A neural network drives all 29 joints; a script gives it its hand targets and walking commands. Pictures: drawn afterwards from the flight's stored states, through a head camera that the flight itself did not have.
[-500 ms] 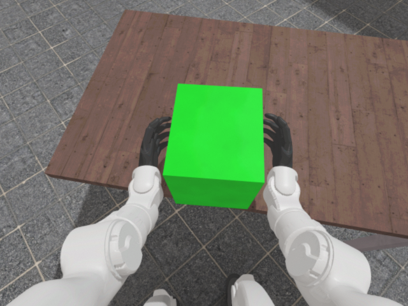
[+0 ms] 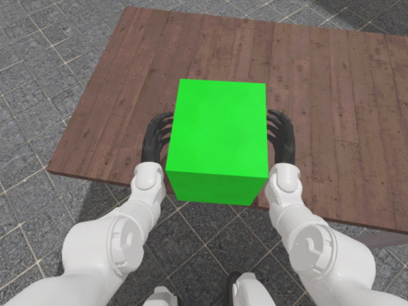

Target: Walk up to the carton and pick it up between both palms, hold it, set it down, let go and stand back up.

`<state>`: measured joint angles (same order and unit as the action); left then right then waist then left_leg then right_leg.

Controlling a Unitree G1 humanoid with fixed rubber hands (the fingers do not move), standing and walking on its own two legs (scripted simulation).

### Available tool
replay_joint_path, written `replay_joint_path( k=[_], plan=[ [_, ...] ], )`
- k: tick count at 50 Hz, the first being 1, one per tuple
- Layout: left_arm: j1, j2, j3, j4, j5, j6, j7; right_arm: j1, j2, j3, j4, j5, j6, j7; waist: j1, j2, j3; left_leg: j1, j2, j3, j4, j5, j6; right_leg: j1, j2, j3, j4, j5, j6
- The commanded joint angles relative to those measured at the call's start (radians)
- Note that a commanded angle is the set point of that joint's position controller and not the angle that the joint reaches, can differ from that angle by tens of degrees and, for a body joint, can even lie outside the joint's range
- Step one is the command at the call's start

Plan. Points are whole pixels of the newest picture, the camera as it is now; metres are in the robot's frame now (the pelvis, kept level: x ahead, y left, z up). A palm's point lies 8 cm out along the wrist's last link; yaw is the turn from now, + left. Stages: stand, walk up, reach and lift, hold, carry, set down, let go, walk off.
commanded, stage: reach and lift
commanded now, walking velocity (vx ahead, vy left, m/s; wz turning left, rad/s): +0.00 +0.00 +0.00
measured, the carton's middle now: (217, 147) +0.45 -0.04 -0.05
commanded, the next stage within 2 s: none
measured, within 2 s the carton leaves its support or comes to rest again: leaves its support in 1.24 s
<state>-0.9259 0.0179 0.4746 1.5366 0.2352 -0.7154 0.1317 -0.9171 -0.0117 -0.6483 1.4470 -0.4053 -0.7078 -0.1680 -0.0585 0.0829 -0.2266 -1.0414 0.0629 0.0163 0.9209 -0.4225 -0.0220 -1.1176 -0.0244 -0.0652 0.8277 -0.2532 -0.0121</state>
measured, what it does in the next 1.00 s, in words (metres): stands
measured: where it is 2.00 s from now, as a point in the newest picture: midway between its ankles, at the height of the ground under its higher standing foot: outside the picture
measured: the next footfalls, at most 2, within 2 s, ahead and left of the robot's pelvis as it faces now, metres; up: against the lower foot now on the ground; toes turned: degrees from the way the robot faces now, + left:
none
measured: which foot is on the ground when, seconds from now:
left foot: down 0.00-1.00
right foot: down 0.00-1.00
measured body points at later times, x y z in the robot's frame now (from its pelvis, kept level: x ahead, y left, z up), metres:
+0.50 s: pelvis +0.00 +0.00 -0.01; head +0.15 -0.01 +0.42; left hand +0.44 +0.10 -0.02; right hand +0.42 -0.17 -0.02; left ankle -0.02 +0.13 -0.68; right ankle +0.06 -0.12 -0.68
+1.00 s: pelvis +0.01 +0.00 +0.00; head +0.15 -0.01 +0.43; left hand +0.43 +0.10 -0.02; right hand +0.42 -0.17 -0.01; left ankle -0.02 +0.13 -0.68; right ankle +0.06 -0.12 -0.68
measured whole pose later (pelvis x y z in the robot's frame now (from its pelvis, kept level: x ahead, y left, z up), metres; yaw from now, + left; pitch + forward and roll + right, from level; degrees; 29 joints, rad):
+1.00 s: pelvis +0.01 +0.00 +0.00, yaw +0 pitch +32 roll -2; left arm -0.88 0.01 0.29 1.58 0.04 -0.78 0.15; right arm -0.90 -0.05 -0.39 1.56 -0.22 -0.77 -0.22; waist -0.06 0.10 -0.27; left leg -1.05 0.07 0.00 0.91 -0.42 -0.02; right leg -1.11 -0.02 -0.08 0.79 -0.24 -0.01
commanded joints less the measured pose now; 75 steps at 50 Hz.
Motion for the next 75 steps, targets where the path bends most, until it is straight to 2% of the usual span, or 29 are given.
replay_joint_path(
  k=[1,2,4,7,8,9,12,16,18,19,25,26,27,28,31,36,39,42,45,51,52,53,59,60,65,68,70,72,75],
  plan=[
    [-0.425,-0.425,-0.181,0.047,0.120,-0.001,-0.118,-0.274,0.636,0.277,0.238,-0.189,0.057,0.184,0.022,-0.047,-0.510,0.005,-0.077,0.069,-0.084,0.241,-0.006,0.578,0.047,-0.012,-0.007,0.273,-0.006],
    [-0.434,-0.422,-0.191,0.035,0.112,-0.001,-0.117,-0.268,0.627,0.271,0.241,-0.187,0.055,0.183,0.004,-0.048,-0.504,0.015,-0.080,0.066,-0.081,0.242,-0.008,0.566,0.049,-0.015,-0.008,0.275,-0.006],
    [-0.438,-0.423,-0.181,0.059,0.111,-0.001,-0.122,-0.263,0.627,0.267,0.260,-0.187,0.054,0.179,0.000,-0.048,-0.492,0.007,-0.082,0.063,-0.082,0.234,-0.006,0.555,0.047,-0.018,-0.011,0.266,-0.002],
    [-0.429,-0.424,-0.193,0.075,0.108,-0.005,-0.123,-0.259,0.622,0.271,0.270,-0.185,0.052,0.177,0.009,-0.042,-0.495,0.011,-0.084,0.066,-0.078,0.218,-0.008,0.536,0.051,-0.020,-0.009,0.243,-0.006],
    [-0.438,-0.426,-0.198,0.078,0.102,-0.007,-0.124,-0.272,0.615,0.274,0.260,-0.188,0.049,0.177,-0.003,-0.051,-0.516,-0.007,-0.085,0.065,-0.078,0.207,-0.003,0.537,0.048,-0.022,-0.006,0.243,-0.003],
    [-0.443,-0.425,-0.190,0.081,0.101,-0.013,-0.123,-0.280,0.637,0.294,0.267,-0.183,0.049,0.174,0.016,-0.061,-0.512,-0.026,-0.085,0.063,-0.075,0.206,0.000,0.543,0.049,-0.017,0.002,0.253,0.001],
    [-0.443,-0.445,-0.209,0.079,0.095,-0.017,-0.117,-0.261,0.623,0.283,0.278,-0.181,0.043,0.172,-0.002,-0.025,-0.531,-0.018,-0.088,0.060,-0.065,0.216,-0.011,0.535,0.052,-0.024,0.014,0.261,-0.007],
    [-0.431,-0.443,-0.208,0.082,0.089,-0.018,-0.117,-0.273,0.617,0.298,0.280,-0.163,0.031,0.169,0.013,-0.035,-0.529,0.039,-0.085,0.061,-0.057,0.254,-0.014,0.520,0.058,-0.030,0.006,0.278,-0.004],
    [-0.452,-0.453,-0.216,0.086,0.079,-0.027,-0.117,-0.290,0.608,0.296,0.281,-0.163,0.019,0.166,-0.002,-0.039,-0.542,0.021,-0.089,0.055,-0.062,0.235,-0.012,0.508,0.056,-0.032,0.007,0.260,0.003],
    [-0.451,-0.456,-0.217,0.089,0.083,-0.029,-0.117,-0.281,0.622,0.295,0.301,-0.168,0.019,0.164,0.005,-0.036,-0.539,0.011,-0.088,0.059,-0.060,0.227,-0.012,0.509,0.059,-0.030,0.004,0.253,0.001],
    [-0.455,-0.470,-0.234,0.094,0.060,-0.059,-0.117,-0.294,0.626,0.338,0.308,-0.147,-0.012,0.159,0.004,-0.037,-0.597,0.037,-0.092,0.055,-0.051,0.275,-0.017,0.525,0.065,-0.039,0.013,0.335,0.006],
    [-0.453,-0.481,-0.253,0.088,0.053,-0.062,-0.117,-0.281,0.617,0.334,0.315,-0.148,-0.017,0.157,-0.013,-0.031,-0.597,0.040,-0.092,0.058,-0.049,0.276,-0.025,0.533,0.068,-0.041,0.011,0.346,0.004],
    [-0.449,-0.463,-0.241,0.087,0.052,-0.067,-0.117,-0.285,0.608,0.338,0.322,-0.141,-0.020,0.154,-0.003,-0.054,-0.578,0.031,-0.096,0.055,-0.049,0.271,-0.019,0.540,0.067,-0.038,0.009,0.352,0.009],
    [-0.459,-0.460,-0.245,0.092,0.050,-0.069,-0.119,-0.290,0.604,0.342,0.318,-0.142,-0.026,0.153,-0.008,-0.048,-0.583,0.034,-0.097,0.054,-0.055,0.282,-0.019,0.548,0.066,-0.035,0.007,0.361,0.009],
    [-0.452,-0.458,-0.238,0.092,0.060,-0.071,-0.118,-0.295,0.620,0.359,0.321,-0.124,-0.031,0.152,0.014,-0.044,-0.591,0.060,-0.094,0.054,-0.063,0.296,-0.020,0.550,0.072,-0.041,0.000,0.376,0.013],
    [-0.461,-0.500,-0.310,0.059,0.011,-0.092,-0.121,-0.292,0.622,0.405,0.309,-0.099,-0.054,0.147,-0.015,-0.034,-0.652,0.082,-0.103,0.046,-0.050,0.344,-0.034,0.561,0.080,-0.042,0.000,0.444,0.016],
    [-0.459,-0.504,-0.326,0.040,-0.001,-0.095,-0.122,-0.294,0.634,0.446,0.295,-0.074,-0.054,0.146,-0.002,-0.032,-0.667,0.094,-0.106,0.044,-0.061,0.348,-0.032,0.584,0.083,-0.045,-0.007,0.469,0.018],
    [-0.450,-0.516,-0.341,0.030,-0.008,-0.089,-0.122,-0.291,0.634,0.464,0.283,-0.060,-0.049,0.142,-0.006,-0.025,-0.670,0.117,-0.103,0.036,-0.063,0.369,-0.034,0.585,0.087,-0.039,-0.014,0.473,0.017],
    [-0.450,-0.554,-0.368,0.002,-0.027,-0.082,-0.120,-0.295,0.640,0.493,0.249,-0.050,-0.039,0.139,-0.022,-0.029,-0.692,0.144,-0.108,0.032,-0.058,0.388,-0.040,0.590,0.097,-0.038,-0.019,0.497,0.019],
    [-0.438,-0.585,-0.411,-0.038,-0.042,-0.067,-0.116,-0.300,0.666,0.564,0.185,-0.001,-0.020,0.142,-0.010,-0.008,-0.708,0.214,-0.102,0.018,-0.066,0.444,-0.046,0.592,0.106,-0.038,-0.032,0.534,0.018],
    [-0.434,-0.596,-0.428,-0.041,-0.057,-0.064,-0.117,-0.293,0.662,0.569,0.165,-0.003,-0.017,0.140,-0.024,-0.006,-0.722,0.212,-0.103,0.009,-0.064,0.443,-0.049,0.611,0.103,-0.032,-0.030,0.531,0.013],
    [-0.426,-0.603,-0.420,-0.045,-0.053,-0.060,-0.117,-0.310,0.667,0.579,0.150,0.008,-0.009,0.140,-0.009,-0.013,-0.706,0.209,-0.101,0.007,-0.069,0.439,-0.046,0.611,0.107,-0.030,-0.034,0.519,0.015],
    [-0.495,-0.655,-0.484,-0.127,-0.099,-0.027,-0.108,-0.337,0.690,0.603,0.044,0.020,0.047,0.141,-0.050,0.007,-0.722,0.217,-0.101,-0.012,-0.090,0.370,-0.047,0.599,0.100,-0.012,-0.054,0.438,0.000],
    [-0.490,-0.669,-0.487,-0.138,-0.105,-0.024,-0.105,-0.351,0.697,0.625,0.022,0.033,0.056,0.140,-0.040,-0.002,-0.721,0.241,-0.100,-0.009,-0.093,0.378,-0.048,0.594,0.106,-0.021,-0.055,0.437,0.003],
    [-0.612,-0.695,-0.525,-0.210,-0.149,0.008,-0.100,-0.407,0.754,0.646,-0.080,0.062,0.133,0.138,-0.061,0.005,-0.724,0.224,-0.103,-0.025,-0.116,0.276,-0.035,0.613,0.098,-0.001,-0.059,0.333,0.000],
    [-0.667,-0.733,-0.582,-0.300,-0.191,0.030,-0.090,-0.383,0.784,0.668,-0.129,0.087,0.188,0.144,-0.092,0.021,-0.758,0.253,-0.102,-0.027,-0.115,0.271,-0.041,0.629,0.096,0.004,-0.052,0.315,-0.009],
    [-0.700,-0.754,-0.601,-0.316,-0.210,0.041,-0.088,-0.416,0.803,0.691,-0.178,0.103,0.215,0.146,-0.090,-0.001,-0.770,0.271,-0.107,-0.031,-0.124,0.264,-0.035,0.651,0.098,-0.002,-0.055,0.296,-0.002],
    [-0.733,-0.767,-0.615,-0.353,-0.211,0.061,-0.083,-0.412,0.806,0.691,-0.202,0.121,0.252,0.147,-0.105,0.021,-0.753,0.273,-0.107,-0.035,-0.141,0.235,-0.038,0.652,0.091,0.007,-0.063,0.259,-0.005],
    [-0.756,-0.776,-0.623,-0.369,-0.213,0.085,-0.080,-0.428,0.842,0.720,-0.257,0.149,0.297,0.147,-0.094,0.003,-0.735,0.259,-0.107,-0.039,-0.167,0.194,-0.028,0.713,0.084,0.018,-0.072,0.245,-0.009]
  ],
)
